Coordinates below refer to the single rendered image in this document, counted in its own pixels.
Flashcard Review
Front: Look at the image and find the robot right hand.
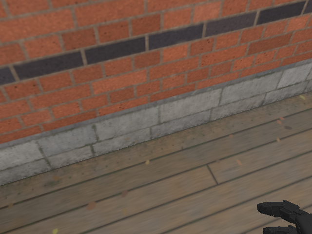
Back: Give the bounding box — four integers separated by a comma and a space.
256, 200, 312, 234

